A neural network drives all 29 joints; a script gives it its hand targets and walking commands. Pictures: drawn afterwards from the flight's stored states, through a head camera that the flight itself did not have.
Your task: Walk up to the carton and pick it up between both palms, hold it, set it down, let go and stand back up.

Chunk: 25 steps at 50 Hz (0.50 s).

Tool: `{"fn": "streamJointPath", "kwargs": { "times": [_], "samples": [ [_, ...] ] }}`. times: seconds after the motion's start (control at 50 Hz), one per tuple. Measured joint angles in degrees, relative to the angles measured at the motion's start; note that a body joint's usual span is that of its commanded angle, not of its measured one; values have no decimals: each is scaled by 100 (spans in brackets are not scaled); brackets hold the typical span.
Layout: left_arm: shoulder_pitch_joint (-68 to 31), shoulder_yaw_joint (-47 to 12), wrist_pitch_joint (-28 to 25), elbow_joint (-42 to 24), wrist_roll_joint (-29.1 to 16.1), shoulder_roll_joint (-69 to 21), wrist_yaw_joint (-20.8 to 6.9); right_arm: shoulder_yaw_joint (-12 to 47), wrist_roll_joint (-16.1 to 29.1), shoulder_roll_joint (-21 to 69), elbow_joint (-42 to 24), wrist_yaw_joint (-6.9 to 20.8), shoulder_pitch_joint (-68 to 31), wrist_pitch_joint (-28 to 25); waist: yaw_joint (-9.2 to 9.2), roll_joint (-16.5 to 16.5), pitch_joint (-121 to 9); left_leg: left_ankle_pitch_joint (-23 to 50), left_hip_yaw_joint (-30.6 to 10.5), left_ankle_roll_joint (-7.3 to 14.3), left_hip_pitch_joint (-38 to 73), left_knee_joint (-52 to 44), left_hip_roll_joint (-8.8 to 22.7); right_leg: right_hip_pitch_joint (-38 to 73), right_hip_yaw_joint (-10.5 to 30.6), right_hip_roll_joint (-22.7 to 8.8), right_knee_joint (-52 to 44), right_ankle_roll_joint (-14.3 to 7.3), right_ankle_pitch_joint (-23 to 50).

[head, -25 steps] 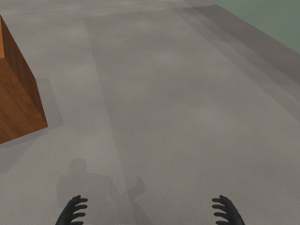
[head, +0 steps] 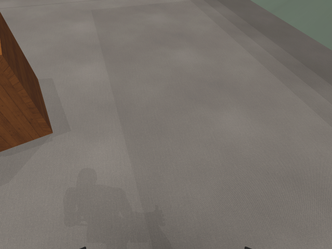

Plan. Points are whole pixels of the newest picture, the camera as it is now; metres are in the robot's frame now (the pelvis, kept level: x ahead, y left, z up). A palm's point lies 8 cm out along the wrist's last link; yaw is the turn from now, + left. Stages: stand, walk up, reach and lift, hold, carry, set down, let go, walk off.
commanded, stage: stand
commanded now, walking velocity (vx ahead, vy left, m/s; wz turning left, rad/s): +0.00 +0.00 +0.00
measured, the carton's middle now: out of the picture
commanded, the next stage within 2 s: none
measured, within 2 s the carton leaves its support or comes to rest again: neither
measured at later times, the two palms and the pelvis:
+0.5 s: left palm out of the picture +0.04 +0.22 -0.12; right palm out of the picture +0.04 -0.23 -0.12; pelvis +0.00 -0.01 +0.01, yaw +0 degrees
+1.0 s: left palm out of the picture -0.01 +0.21 -0.13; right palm out of the picture +0.00 -0.21 -0.13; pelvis +0.01 +0.00 +0.02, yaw +0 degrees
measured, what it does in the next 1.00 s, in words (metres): stands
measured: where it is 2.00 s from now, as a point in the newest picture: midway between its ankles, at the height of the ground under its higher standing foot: outside the picture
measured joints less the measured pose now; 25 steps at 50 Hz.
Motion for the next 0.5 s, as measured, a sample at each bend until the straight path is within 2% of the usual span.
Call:
{"fn": "streamJointPath", "kwargs": {
  "times": [0.5],
  "samples": [
    [205,107,-74,875,-9,-125,75,-154,33,71,871,-91,202,-79,-11,-12,-64,337,-6,-44,346,-668,2,299,-5,1,-563,-48,277]
  ]
}}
